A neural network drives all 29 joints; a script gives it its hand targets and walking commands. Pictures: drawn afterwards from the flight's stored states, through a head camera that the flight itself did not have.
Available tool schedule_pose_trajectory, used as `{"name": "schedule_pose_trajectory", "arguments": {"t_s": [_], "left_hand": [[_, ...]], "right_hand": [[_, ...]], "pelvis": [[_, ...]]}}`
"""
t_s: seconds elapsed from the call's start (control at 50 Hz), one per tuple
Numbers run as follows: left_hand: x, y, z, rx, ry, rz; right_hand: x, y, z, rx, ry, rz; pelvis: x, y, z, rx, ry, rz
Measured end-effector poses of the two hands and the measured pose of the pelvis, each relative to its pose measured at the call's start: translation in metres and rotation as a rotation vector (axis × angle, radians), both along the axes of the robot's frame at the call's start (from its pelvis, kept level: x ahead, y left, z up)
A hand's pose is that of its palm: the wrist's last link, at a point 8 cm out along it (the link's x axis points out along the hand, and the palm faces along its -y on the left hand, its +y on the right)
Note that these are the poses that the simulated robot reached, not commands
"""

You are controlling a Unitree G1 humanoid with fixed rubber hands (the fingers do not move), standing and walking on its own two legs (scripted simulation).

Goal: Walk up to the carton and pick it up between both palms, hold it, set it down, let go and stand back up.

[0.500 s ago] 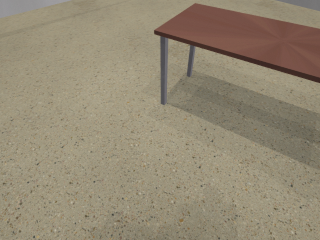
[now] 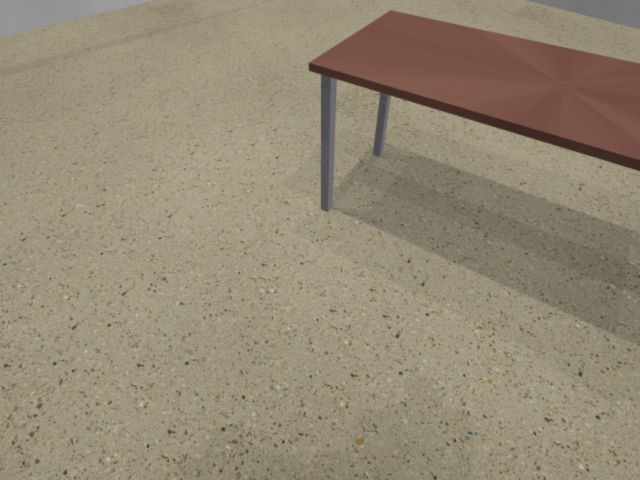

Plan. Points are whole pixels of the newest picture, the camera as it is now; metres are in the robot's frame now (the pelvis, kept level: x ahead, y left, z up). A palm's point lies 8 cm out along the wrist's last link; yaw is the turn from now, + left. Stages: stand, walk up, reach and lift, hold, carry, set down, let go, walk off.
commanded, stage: stand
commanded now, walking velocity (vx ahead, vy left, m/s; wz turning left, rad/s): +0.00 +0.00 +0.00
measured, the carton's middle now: out of the picture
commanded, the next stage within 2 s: walk up in 1.92 s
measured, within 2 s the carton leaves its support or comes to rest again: neither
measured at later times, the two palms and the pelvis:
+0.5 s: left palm out of the picture -0.06 +0.20 -0.15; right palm out of the picture -0.06 -0.19 -0.15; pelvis -0.01 +0.00 +0.00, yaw +0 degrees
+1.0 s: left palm out of the picture -0.05 +0.20 -0.15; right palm out of the picture -0.04 -0.20 -0.15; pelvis +0.00 +0.00 +0.00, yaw +0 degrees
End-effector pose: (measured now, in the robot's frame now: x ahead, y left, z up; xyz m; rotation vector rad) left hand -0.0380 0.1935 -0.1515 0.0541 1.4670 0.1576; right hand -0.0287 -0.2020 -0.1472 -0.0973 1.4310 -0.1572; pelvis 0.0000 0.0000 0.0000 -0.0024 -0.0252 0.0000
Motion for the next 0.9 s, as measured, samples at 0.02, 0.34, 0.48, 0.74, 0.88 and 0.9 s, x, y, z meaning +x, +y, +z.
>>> {"name": "schedule_pose_trajectory", "arguments": {"t_s": [0.02,0.34,0.48,0.74,0.88,0.9], "left_hand": [[0.000,0.001,0.000,0.002,-0.001,-0.002],[-0.010,0.004,-0.001,-0.001,0.005,-0.003],[-0.019,0.003,0.001,-0.005,0.025,0.007],[-0.014,0.003,0.001,-0.004,0.014,0.000],[-0.011,0.004,0.000,-0.003,0.008,0.002],[-0.010,0.004,0.000,-0.003,0.007,0.002]], "right_hand": [[0.000,0.000,0.000,0.002,-0.002,-0.001],[-0.030,0.005,0.001,0.006,0.056,-0.010],[-0.034,0.014,-0.001,0.031,0.066,-0.004],[-0.028,0.014,-0.001,0.029,0.045,-0.010],[-0.024,0.005,0.001,0.007,0.042,-0.009],[-0.023,0.004,0.001,0.003,0.041,-0.007]], "pelvis": [[-0.001,0.000,0.000,0.000,-0.002,0.000],[-0.009,0.003,0.000,-0.003,-0.001,0.007],[-0.010,0.004,-0.001,-0.001,0.010,0.007],[-0.009,0.005,-0.001,-0.001,0.013,0.004],[-0.006,0.003,-0.001,-0.001,0.013,0.004],[-0.006,0.003,-0.001,-0.002,0.013,0.006]]}}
